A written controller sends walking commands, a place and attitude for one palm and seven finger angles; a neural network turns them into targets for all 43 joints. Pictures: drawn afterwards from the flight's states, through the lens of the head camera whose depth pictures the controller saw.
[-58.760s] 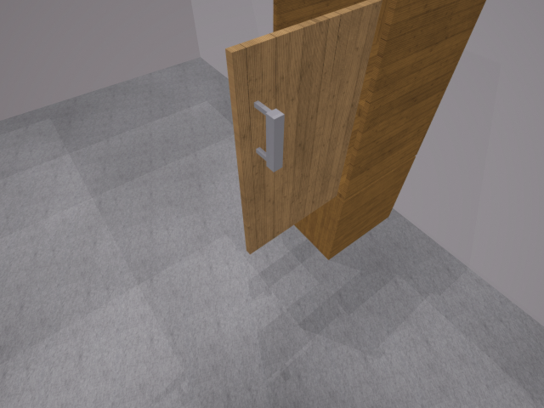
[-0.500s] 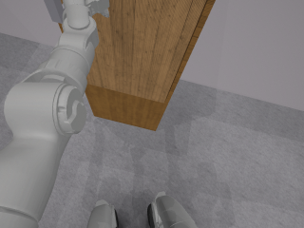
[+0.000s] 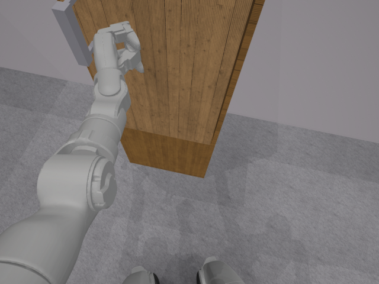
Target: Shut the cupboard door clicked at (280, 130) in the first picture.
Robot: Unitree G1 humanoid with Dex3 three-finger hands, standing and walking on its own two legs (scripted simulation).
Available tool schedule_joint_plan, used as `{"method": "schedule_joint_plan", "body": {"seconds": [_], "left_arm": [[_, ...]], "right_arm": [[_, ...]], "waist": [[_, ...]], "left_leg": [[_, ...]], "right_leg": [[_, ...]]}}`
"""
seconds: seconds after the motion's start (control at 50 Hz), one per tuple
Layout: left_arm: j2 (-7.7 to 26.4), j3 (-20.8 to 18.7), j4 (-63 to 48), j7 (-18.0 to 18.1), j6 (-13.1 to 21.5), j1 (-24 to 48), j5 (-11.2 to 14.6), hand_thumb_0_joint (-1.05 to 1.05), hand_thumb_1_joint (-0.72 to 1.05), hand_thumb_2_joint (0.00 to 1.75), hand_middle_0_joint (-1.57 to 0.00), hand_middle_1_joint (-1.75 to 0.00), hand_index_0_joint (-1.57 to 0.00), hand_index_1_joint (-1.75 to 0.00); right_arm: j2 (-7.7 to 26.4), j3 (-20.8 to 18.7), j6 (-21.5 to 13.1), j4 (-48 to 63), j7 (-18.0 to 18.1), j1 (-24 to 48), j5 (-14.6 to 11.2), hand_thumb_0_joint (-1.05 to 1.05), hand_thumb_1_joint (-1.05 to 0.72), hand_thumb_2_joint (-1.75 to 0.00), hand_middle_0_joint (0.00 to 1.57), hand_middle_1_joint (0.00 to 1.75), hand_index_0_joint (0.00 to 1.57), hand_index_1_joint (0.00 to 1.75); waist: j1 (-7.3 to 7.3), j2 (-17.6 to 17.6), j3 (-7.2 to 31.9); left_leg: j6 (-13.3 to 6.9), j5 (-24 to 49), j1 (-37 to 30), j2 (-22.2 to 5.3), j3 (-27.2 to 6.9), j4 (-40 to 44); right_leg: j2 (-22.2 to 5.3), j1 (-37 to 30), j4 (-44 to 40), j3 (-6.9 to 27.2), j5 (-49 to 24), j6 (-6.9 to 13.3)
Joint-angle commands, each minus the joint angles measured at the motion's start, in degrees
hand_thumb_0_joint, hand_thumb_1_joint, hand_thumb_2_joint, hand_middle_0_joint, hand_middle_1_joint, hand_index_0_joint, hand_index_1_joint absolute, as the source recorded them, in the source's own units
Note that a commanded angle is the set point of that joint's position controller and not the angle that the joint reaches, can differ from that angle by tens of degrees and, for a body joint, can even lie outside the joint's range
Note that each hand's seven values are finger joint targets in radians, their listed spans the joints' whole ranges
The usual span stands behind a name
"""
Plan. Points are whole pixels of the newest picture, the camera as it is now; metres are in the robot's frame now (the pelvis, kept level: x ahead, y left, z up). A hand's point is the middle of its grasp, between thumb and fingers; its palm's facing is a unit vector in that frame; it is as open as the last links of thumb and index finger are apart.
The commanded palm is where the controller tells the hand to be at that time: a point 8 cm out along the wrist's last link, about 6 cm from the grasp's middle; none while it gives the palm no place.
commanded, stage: pull the fist back off the door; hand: left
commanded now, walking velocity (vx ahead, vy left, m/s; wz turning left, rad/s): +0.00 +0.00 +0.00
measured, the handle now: (79, 30) +0.63 +0.13 +0.13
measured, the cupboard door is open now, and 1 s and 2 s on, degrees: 0 0 0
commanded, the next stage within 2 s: draw the hand back to the body in 0.16 s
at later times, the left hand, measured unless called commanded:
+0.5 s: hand (125, 73) +0.48 +0.04 +0.14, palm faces +0.04 -1.00 -0.04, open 3.1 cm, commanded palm +0.43 +0.10 +0.15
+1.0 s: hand (51, 164) +0.31 +0.13 +0.17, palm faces +0.11 -0.97 -0.21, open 3.2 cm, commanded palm +0.27 +0.19 +0.19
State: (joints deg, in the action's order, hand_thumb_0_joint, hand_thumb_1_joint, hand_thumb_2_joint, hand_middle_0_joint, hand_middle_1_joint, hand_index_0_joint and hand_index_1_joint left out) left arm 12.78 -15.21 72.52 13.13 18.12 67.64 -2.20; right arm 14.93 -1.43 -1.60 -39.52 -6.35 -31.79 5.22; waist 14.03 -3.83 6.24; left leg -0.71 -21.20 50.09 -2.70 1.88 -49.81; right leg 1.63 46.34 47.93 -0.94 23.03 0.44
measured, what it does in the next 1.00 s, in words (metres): stands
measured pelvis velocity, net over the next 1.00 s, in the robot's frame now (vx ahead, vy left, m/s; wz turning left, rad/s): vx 0.00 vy -0.02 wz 0.02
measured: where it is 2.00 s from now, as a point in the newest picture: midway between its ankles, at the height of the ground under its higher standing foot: outside the picture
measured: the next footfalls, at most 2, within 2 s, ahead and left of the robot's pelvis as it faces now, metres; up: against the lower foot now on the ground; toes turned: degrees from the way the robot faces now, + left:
none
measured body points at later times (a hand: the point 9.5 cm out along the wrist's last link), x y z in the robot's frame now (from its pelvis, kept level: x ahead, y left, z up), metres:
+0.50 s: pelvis +0.02 -0.02 +0.02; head +0.07 -0.04 +0.46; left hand +0.48 +0.10 +0.14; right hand +0.08 -0.27 -0.11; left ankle +0.01 +0.11 -0.69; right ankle -0.01 -0.12 -0.69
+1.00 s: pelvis +0.00 -0.02 +0.05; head -0.01 -0.05 +0.50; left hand +0.30 +0.19 +0.19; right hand +0.20 -0.25 -0.04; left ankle +0.01 +0.11 -0.69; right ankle -0.01 -0.12 -0.69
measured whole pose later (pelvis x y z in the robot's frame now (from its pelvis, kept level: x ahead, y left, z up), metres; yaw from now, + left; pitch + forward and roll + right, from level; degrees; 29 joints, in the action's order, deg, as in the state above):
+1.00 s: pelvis +0.00 -0.02 +0.05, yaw +1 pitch -1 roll +0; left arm 12.9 -2.1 5.6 1.8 5.1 3.4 4.2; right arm 13.3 1.2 1.9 -32.8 3.6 -9.3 -2.3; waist -0.4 -3.4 1.7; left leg 0.7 -13.1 12.3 -1.6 1.9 -26.5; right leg 1.2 9.8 27.7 -1.0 16.7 1.7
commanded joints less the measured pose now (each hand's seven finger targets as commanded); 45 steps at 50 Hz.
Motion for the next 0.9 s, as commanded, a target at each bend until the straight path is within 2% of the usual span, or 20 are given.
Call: {"method": "schedule_joint_plan", "body": {"seconds": [0.0, 0.06, 0.12, 0.18, 0.24, 0.26, 0.32, 0.38, 0.46, 0.48, 0.52, 0.54, 0.6, 0.64, 0.68, 0.76, 0.78, 0.82, 0.86, 0.88], "left_arm": [[3.91, 2.78, -20.57, -0.44, 6.18, 27.20, 1.27, 0.00, 0.90, 0.90, -1.30, -1.50, -1.30, -1.50], [-1.19, 6.50, -22.41, -1.15, 5.44, 20.83, 1.94, 0.00, 0.90, 0.90, -1.30, -1.50, -1.30, -1.50], [-1.45, 7.35, -21.98, -0.79, 4.24, 23.36, 2.30, 0.00, 0.90, 0.90, -1.30, -1.50, -1.30, -1.50], [-4.38, 8.79, -20.39, -0.22, 3.61, 22.54, 2.89, 0.00, 0.90, 0.90, -1.30, -1.50, -1.30, -1.50], [-2.32, 7.06, -18.44, 0.22, 3.92, 23.51, 2.81, 0.00, 0.90, 0.90, -1.30, -1.50, -1.30, -1.50], [-3.14, 7.43, -18.05, 0.15, 3.93, 23.45, 2.82, 0.00, 0.90, 0.90, -1.30, -1.50, -1.30, -1.50], [4.75, 0.50, -19.69, -1.04, 4.42, 11.42, 2.76, 0.00, 0.90, 0.90, -1.30, -1.50, -1.30, -1.50], [4.01, 1.86, -26.82, -3.45, 4.05, 2.30, 2.86, 0.00, 0.90, 0.90, -1.30, -1.50, -1.30, -1.50], [1.77, 5.27, -36.77, -7.22, 0.95, -3.03, 6.02, 0.00, 0.90, 0.90, -1.30, -1.50, -1.30, -1.50], [1.28, 6.18, -39.38, -8.01, -0.02, -4.06, 6.90, 0.00, 0.90, 0.90, -1.30, -1.50, -1.30, -1.50], [-0.12, 8.69, -48.49, -9.55, -0.32, -3.54, 8.55, 0.00, 0.90, 0.90, -1.30, -1.50, -1.30, -1.50], [-0.41, 9.11, -49.38, -10.13, -1.03, -6.53, 9.12, 0.00, 0.90, 0.90, -1.30, -1.50, -1.30, -1.50], [-0.56, 10.34, -54.19, -12.07, -2.70, -12.51, 10.11, 0.00, 0.90, 0.90, -1.30, -1.50, -1.30, -1.50], [0.65, 9.79, -56.07, -12.85, -4.52, -16.28, 10.63, 0.00, 0.90, 0.90, -1.30, -1.50, -1.30, -1.50], [2.23, 8.23, -56.54, -13.61, -6.72, -21.73, 11.39, 0.00, 0.90, 0.90, -1.27, -1.47, -1.27, -1.47], [5.01, 6.11, -65.26, -15.40, -9.14, -27.75, 12.62, 0.00, 0.90, 0.90, -1.16, -1.35, -1.16, -1.35], [5.86, 10.67, -71.08, -13.43, -7.91, -32.17, 8.42, 0.00, 0.90, 0.90, -1.13, -1.32, -1.13, -1.32], [6.13, 10.06, -72.19, -11.92, -8.53, -40.30, 7.91, 0.00, 0.90, 0.90, -1.08, -1.26, -1.08, -1.26], [8.12, 8.18, -75.50, -11.10, -8.99, -44.00, 7.28, 0.00, 0.90, 0.90, -1.02, -1.20, -1.02, -1.20], [7.33, 9.01, -77.53, -11.01, -9.18, -45.10, 7.12, 0.00, 0.90, 0.90, -1.00, -1.17, -1.00, -1.17]], "right_arm": [[8.65, -3.94, -0.48, 3.00, 0.65, -7.02, -0.86, 0.00, -0.90, -0.90, 0.20, 0.30, 0.20, 0.30], [7.92, -4.08, -0.05, 3.48, 0.78, -5.02, -1.75, 0.00, -0.90, -0.90, 0.20, 0.30, 0.20, 0.30], [7.86, -3.94, 0.47, 2.60, 1.45, -4.18, -2.13, 0.00, -0.90, -0.90, 0.20, 0.30, 0.20, 0.30], [7.23, -3.77, 0.42, 2.45, 1.72, -1.98, -2.23, 0.00, -0.90, -0.90, 0.20, 0.30, 0.20, 0.30], [7.24, -3.52, 0.42, 2.18, 2.20, -0.92, -2.18, 0.00, -0.90, -0.90, 0.20, 0.30, 0.20, 0.30], [7.16, -3.24, 0.37, 2.48, 2.12, -0.35, -2.23, 0.00, -0.90, -0.90, 0.20, 0.30, 0.20, 0.30], [7.27, -3.05, 1.13, 5.29, 2.42, 0.92, -2.53, 0.00, -0.90, -0.90, 0.20, 0.30, 0.20, 0.30], [6.43, -2.85, 1.89, 8.43, 2.71, 3.44, -3.48, 0.00, -0.90, -0.90, 0.20, 0.30, 0.20, 0.30], [6.34, -2.58, 1.92, 10.62, 3.74, 7.14, -5.71, 0.00, -0.90, -0.90, 0.20, 0.30, 0.20, 0.30], [6.26, -2.73, 1.77, 10.74, 4.23, 8.32, -6.07, 0.00, -0.90, -0.90, 0.20, 0.30, 0.20, 0.30], [5.81, -2.49, 0.85, 11.41, 4.99, 10.19, -6.85, 0.00, -0.90, -0.90, 0.20, 0.30, 0.20, 0.30], [5.47, -2.38, 0.36, 10.88, 5.37, 11.25, -7.01, 0.00, -0.90, -0.90, 0.20, 0.30, 0.20, 0.30], [5.32, -1.83, -1.02, 10.80, 6.13, 13.67, -7.51, 0.00, -0.90, -0.90, 0.20, 0.30, 0.20, 0.30], [5.22, -1.52, -1.53, 10.77, 6.65, 15.50, -7.70, 0.00, -0.90, -0.90, 0.20, 0.30, 0.20, 0.30], [5.34, -1.08, -1.64, 11.14, 7.17, 17.43, -7.94, 0.00, -0.90, -0.90, 0.20, 0.30, 0.20, 0.30], [4.98, -0.13, -2.03, 13.36, 7.89, 22.04, -8.39, 0.00, -0.90, -0.90, 0.20, 0.30, 0.20, 0.30], [2.77, 0.36, -0.94, 13.99, 8.64, 24.02, -8.30, 0.00, -0.90, -0.90, 0.20, 0.30, 0.20, 0.30], [3.33, 0.55, 0.21, 14.13, 9.57, 25.47, -8.05, 0.00, -0.90, -0.90, 0.20, 0.30, 0.20, 0.30], [3.16, 0.98, 1.08, 14.26, 10.03, 26.81, -7.94, 0.00, -0.90, -0.90, 0.20, 0.30, 0.20, 0.30], [2.89, 1.09, 1.25, 14.47, 10.17, 27.36, -7.87, 0.00, -0.90, -0.90, 0.20, 0.30, 0.20, 0.30]], "waist": [[-1.17, -0.67, 30.91], [-2.07, -0.03, 28.87], [-1.32, 1.17, 25.38], [-1.37, 2.69, 23.70], [-1.25, 5.01, 23.89], [-1.44, 4.56, 24.02], [-6.95, 5.41, 28.60], [-9.27, 7.57, 27.74], [-9.34, 10.22, 22.90], [-9.32, 10.02, 21.98], [-9.34, 6.14, 22.99], [-9.80, 5.11, 21.09], [-10.26, 6.49, 18.29], [-11.18, 4.49, 15.50], [-12.30, 7.10, 13.37], [-14.50, 6.06, 13.04], [-13.41, 6.93, 9.36], [-14.15, 9.74, 6.45], [-14.38, 9.35, 4.88], [-14.28, 7.20, 4.24]], "left_leg": [[-0.31, 23.32, -28.41, 2.82, -2.09, 3.18], [-0.21, 26.19, -30.55, 2.78, -1.59, 3.72], [-0.30, 25.50, -30.38, 2.90, -1.52, 4.26], [-0.22, 25.38, -30.86, 2.97, -1.68, 4.27], [-0.42, 24.75, -29.75, 3.23, -1.61, 4.22], [-0.43, 24.52, -28.99, 3.47, -1.47, 4.17], [-0.62, 26.40, -28.07, 4.09, -0.22, 5.27], [-1.04, 25.58, -27.22, 4.20, 1.27, 6.95], [-1.38, 21.52, -28.95, 3.89, 1.91, 9.97], [-1.50, 20.24, -29.96, 3.82, 2.08, 10.48], [-1.62, 21.32, -33.88, 3.84, 2.05, 11.21], [-1.63, 20.53, -34.87, 3.67, 1.81, 11.57], [-1.73, 18.74, -35.95, 3.54, 1.33, 13.58], [-1.77, 16.65, -36.43, 3.71, 1.45, 14.56], [-1.84, 14.89, -35.93, 3.86, 1.32, 15.74], [-1.82, 14.23, -37.65, 4.11, 1.54, 17.92], [-1.63, 13.49, -38.83, 3.72, 1.07, 20.69], [-1.81, 13.02, -39.75, 3.36, 0.65, 22.68], [-1.83, 12.79, -41.30, 3.10, 0.84, 24.18], [-1.77, 12.73, -42.45, 3.01, 1.04, 24.83]], "right_leg": [[2.24, -12.29, -5.93, -2.03, -26.84, 0.36], [2.28, -12.98, -6.26, -2.16, -29.86, 0.34], [1.96, -12.88, -6.67, -1.84, -30.21, 0.10], [1.84, -12.26, -6.87, -1.88, -30.39, 0.01], [1.31, -13.10, -6.46, -1.36, -31.20, -0.26], [1.15, -13.00, -6.24, -1.11, -31.34, -0.32], [0.66, -21.38, -5.56, -0.24, -36.01, 0.09], [0.54, -26.91, -6.78, 0.31, -39.90, -0.09], [0.67, -29.28, -10.47, 0.53, -39.19, -0.77], [0.77, -29.67, -11.54, 0.67, -37.89, -0.84], [0.67, -30.46, -12.32, 0.68, -37.28, -0.77], [0.78, -29.79, -13.09, 0.45, -35.90, -0.66], [0.53, -29.77, -14.66, -0.05, -32.86, -0.78], [0.22, -29.45, -15.92, 0.12, -29.40, -0.81], [-0.05, -30.13, -17.27, 0.30, -26.93, -0.89], [-0.86, -32.79, -18.81, 0.79, -24.69, -0.84], [-2.55, -32.74, -22.00, 2.90, -24.81, -1.87], [-2.37, -33.66, -24.22, 2.29, -22.69, -2.01], [-2.30, -34.41, -25.68, 2.06, -20.59, -1.73], [-2.17, -34.66, -26.23, 1.89, -19.04, -1.33]]}}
